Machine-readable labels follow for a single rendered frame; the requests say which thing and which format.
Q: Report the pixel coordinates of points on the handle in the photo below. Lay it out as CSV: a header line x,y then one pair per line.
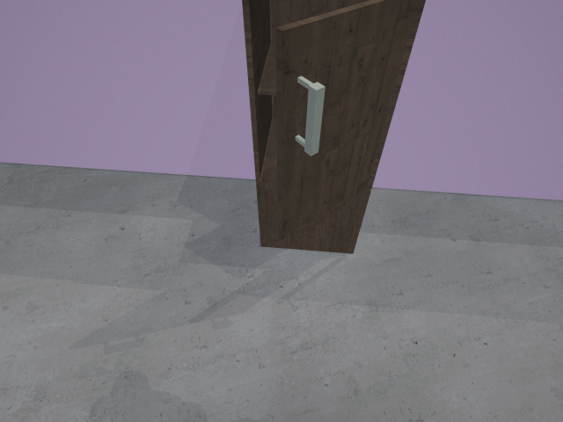
x,y
316,95

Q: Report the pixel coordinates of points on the cupboard door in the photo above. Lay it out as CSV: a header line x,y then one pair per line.
x,y
356,53

